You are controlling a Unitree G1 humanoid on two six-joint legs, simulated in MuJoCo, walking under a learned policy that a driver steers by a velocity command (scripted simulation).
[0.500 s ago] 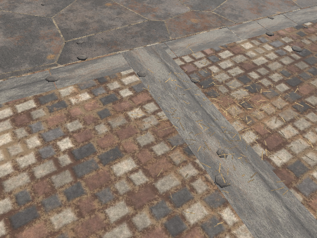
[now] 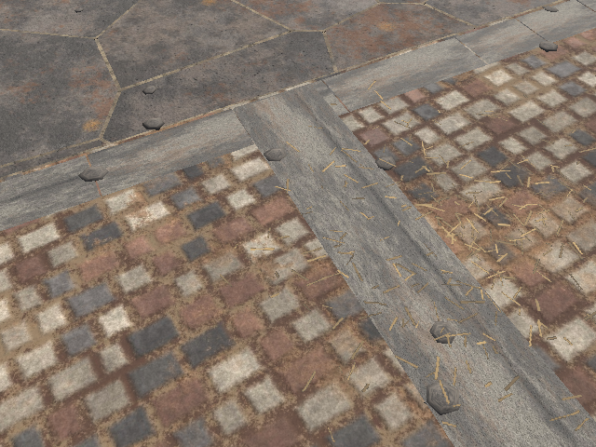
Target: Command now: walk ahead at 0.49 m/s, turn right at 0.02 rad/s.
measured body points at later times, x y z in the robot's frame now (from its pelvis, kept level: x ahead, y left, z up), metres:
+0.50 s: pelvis +0.28 +0.07 +0.00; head +0.32 +0.08 +0.44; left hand +0.37 +0.34 -0.13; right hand +0.39 -0.21 -0.12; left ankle +0.33 +0.15 -0.74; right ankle +0.22 -0.09 -0.65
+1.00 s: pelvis +0.56 +0.00 -0.01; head +0.59 -0.01 +0.44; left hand +0.69 +0.27 -0.11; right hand +0.61 -0.28 -0.15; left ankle +0.44 +0.14 -0.65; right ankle +0.62 -0.09 -0.74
